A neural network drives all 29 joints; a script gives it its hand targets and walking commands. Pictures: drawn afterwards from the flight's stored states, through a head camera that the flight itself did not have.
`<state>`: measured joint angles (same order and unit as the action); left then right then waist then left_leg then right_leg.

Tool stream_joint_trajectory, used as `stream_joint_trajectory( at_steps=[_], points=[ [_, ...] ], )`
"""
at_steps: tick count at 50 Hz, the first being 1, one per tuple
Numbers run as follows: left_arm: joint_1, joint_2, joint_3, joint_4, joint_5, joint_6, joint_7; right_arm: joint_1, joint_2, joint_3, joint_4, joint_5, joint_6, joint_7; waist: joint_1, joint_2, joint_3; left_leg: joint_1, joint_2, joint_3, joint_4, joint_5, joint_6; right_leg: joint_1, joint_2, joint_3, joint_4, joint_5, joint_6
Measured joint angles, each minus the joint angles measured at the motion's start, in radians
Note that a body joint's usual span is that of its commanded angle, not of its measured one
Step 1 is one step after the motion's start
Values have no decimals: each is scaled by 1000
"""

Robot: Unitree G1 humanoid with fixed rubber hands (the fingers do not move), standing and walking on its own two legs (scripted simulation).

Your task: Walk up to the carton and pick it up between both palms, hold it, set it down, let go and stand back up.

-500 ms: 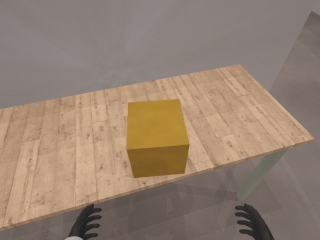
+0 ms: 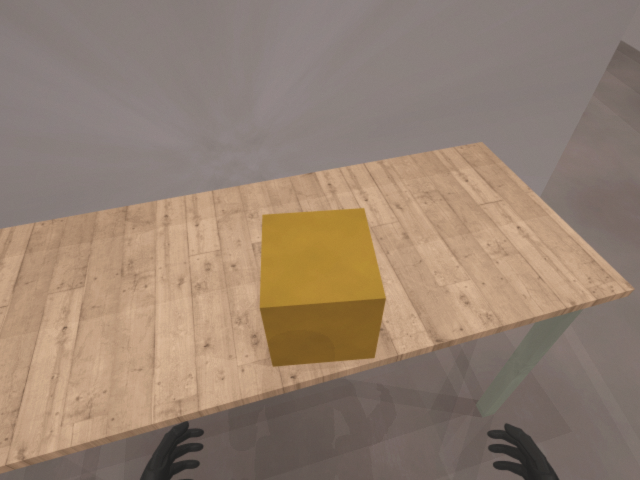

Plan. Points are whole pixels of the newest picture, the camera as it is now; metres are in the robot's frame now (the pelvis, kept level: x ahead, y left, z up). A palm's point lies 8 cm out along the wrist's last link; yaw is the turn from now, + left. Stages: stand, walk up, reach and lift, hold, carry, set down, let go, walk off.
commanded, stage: stand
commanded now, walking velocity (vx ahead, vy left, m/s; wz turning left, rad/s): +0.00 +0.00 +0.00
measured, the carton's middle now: (318, 286) +0.41 +0.03 -0.02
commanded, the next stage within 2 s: none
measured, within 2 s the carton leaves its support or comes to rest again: neither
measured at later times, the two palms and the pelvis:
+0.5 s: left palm out of the picture +0.02 +0.27 -0.12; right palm out of the picture +0.02 -0.24 -0.11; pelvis -0.03 +0.02 +0.00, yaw +1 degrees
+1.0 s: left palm out of the picture -0.04 +0.28 -0.12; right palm out of the picture -0.01 -0.24 -0.12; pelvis -0.05 +0.02 +0.00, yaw +1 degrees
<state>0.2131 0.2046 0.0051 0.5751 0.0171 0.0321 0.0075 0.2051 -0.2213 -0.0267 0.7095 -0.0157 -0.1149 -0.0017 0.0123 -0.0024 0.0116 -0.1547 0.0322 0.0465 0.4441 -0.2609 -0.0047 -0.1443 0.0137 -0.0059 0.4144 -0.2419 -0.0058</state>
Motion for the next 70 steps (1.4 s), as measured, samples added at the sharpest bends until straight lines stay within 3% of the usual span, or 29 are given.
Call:
stream_joint_trajectory(
  at_steps=[8, 37, 70],
  points=[
    [87, 45, 21, 96, 6, -49, -5, 78, -34, -4, 20, 2, 72, -4, -5, 4, -23, -21, -7, -8, 37, -14, 7, -14, -8, -7, 29, -13, 8],
    [178, 69, -18, 221, -5, -50, -1, 193, -37, 25, 54, 16, 96, 3, -6, -8, 11, -51, -42, 5, 24, 56, 37, -55, -44, 9, 41, 45, 37],
    [177, 77, -28, 222, -6, -47, 7, 199, -47, 34, 40, 9, 101, -7, -10, -5, 13, -53, -39, -20, 40, 31, 25, -49, -42, -11, 59, 10, 28]
  ],
)
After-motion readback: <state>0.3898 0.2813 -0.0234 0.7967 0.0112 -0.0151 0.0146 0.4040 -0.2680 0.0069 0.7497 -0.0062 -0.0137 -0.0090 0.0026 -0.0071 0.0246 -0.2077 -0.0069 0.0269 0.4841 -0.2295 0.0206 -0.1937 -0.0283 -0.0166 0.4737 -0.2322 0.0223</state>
